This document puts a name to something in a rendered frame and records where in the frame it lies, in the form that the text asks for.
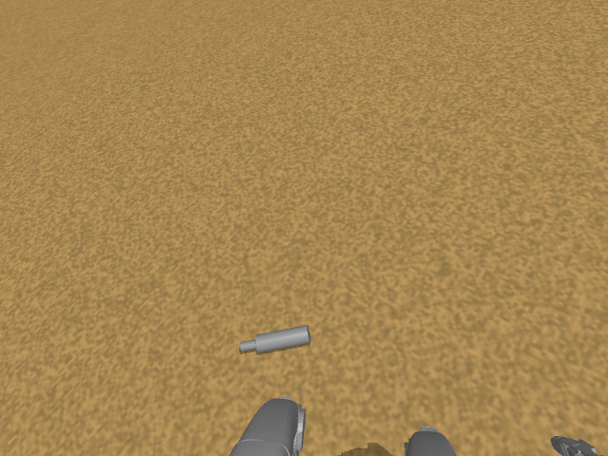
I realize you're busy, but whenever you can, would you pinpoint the bottle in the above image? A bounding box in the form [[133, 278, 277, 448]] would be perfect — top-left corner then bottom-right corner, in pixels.
[[240, 325, 311, 353]]

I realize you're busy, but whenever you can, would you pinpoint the right robot hand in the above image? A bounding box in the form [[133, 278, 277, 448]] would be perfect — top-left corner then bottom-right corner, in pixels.
[[551, 436, 604, 456]]

